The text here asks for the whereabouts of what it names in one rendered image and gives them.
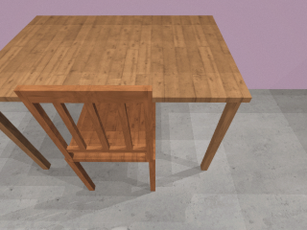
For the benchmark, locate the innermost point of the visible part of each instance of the chair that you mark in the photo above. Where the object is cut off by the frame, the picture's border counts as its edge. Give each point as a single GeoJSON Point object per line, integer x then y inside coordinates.
{"type": "Point", "coordinates": [117, 123]}

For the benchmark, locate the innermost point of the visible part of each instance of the table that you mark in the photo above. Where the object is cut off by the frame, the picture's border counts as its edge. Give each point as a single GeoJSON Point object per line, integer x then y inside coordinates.
{"type": "Point", "coordinates": [183, 57]}

